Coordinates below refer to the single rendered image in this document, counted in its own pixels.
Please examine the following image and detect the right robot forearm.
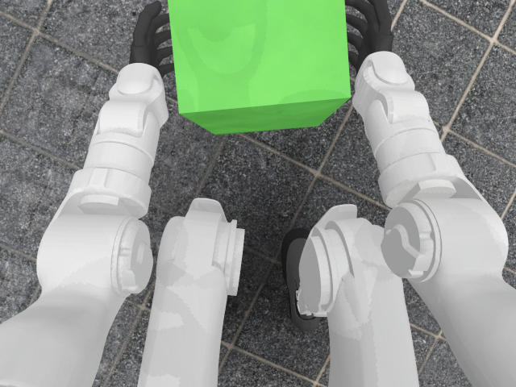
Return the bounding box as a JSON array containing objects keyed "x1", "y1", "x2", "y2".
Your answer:
[{"x1": 352, "y1": 51, "x2": 509, "y2": 255}]

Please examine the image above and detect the left robot shin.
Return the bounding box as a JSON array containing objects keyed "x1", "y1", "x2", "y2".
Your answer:
[{"x1": 156, "y1": 198, "x2": 227, "y2": 275}]

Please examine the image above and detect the left robot forearm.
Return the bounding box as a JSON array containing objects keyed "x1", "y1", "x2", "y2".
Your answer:
[{"x1": 36, "y1": 63, "x2": 169, "y2": 285}]

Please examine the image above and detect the right robot thigh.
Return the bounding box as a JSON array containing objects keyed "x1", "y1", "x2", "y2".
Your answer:
[{"x1": 303, "y1": 218, "x2": 419, "y2": 387}]

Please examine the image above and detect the robot left upper arm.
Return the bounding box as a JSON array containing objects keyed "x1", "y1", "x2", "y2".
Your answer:
[{"x1": 0, "y1": 214, "x2": 153, "y2": 387}]

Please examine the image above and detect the robot left hand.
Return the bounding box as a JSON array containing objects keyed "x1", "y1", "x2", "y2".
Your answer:
[{"x1": 129, "y1": 1, "x2": 175, "y2": 78}]

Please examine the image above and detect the carton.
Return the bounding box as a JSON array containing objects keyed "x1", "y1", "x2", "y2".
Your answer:
[{"x1": 168, "y1": 0, "x2": 351, "y2": 135}]

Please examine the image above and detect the robot right hand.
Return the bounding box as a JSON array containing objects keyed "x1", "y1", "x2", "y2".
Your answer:
[{"x1": 344, "y1": 0, "x2": 393, "y2": 75}]

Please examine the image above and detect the robot right upper arm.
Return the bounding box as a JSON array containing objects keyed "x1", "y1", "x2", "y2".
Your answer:
[{"x1": 381, "y1": 198, "x2": 516, "y2": 387}]

